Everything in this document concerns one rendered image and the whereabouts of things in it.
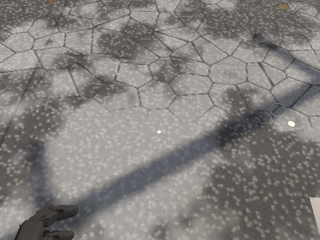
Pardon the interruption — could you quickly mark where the left robot hand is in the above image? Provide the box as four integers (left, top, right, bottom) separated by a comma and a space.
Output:
14, 204, 84, 240

